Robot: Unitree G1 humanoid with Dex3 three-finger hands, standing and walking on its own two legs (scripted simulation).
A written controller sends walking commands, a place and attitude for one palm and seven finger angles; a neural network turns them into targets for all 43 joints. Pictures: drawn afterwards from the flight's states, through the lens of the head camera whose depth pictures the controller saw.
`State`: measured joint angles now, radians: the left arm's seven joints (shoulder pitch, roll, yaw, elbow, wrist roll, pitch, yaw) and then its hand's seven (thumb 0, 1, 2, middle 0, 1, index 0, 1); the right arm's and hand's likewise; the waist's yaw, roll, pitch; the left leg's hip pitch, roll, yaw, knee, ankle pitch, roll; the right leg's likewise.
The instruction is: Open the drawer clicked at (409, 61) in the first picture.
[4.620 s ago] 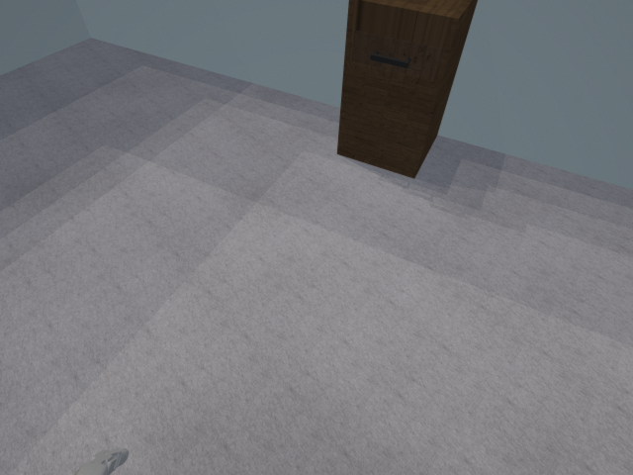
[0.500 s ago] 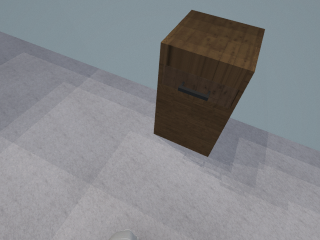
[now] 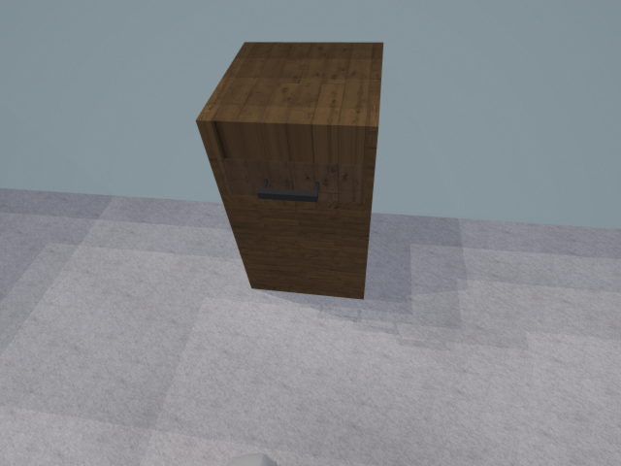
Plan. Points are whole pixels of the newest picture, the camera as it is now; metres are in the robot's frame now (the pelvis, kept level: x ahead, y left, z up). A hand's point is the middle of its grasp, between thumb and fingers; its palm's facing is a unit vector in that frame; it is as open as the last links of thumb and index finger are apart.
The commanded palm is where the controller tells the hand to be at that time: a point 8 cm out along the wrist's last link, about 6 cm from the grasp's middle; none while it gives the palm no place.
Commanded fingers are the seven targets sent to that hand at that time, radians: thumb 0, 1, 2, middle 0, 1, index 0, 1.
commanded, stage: turn to face it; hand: left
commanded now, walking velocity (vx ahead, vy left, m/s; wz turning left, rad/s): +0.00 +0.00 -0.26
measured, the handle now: (289, 189) +0.79 +0.12 -0.19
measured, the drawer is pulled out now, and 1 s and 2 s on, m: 0.00 0.00 0.00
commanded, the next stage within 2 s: take the last steps up to it in 0.04 s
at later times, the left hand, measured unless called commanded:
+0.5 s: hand out of the picture +0.11 +0.20 -0.16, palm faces -0.08 -0.98 -0.16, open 7.4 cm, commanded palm none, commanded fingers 0.00 0.90 0.90 -0.20 -0.30 -0.20 -0.30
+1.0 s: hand (243, 453) +0.17 +0.13 -0.17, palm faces -0.03 -0.98 -0.17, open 7.3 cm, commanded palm none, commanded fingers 0.00 0.90 0.90 -0.20 -0.30 -0.20 -0.30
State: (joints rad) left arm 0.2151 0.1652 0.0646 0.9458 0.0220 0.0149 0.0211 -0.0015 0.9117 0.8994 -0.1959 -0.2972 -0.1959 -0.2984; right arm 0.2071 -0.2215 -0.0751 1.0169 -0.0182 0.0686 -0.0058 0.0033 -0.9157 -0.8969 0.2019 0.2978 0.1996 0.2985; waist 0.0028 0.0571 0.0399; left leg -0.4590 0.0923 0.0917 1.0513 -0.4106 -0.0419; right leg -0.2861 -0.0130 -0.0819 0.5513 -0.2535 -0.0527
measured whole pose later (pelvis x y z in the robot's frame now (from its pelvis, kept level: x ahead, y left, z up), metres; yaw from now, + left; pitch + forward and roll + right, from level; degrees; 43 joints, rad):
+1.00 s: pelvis +0.18 -0.04 +0.01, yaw -6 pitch +0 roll -1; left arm 0.34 0.13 0.04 1.11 0.02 -0.06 0.01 -0.01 0.93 0.90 -0.20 -0.30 -0.20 -0.30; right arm 0.19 -0.18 -0.06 1.03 -0.02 -0.02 0.02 0.00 -0.92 -0.90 0.20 0.30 0.20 0.30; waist 0.01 0.02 0.03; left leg -0.49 0.11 0.09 0.78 -0.24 0.00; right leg -0.06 -0.01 -0.16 0.35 -0.29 -0.02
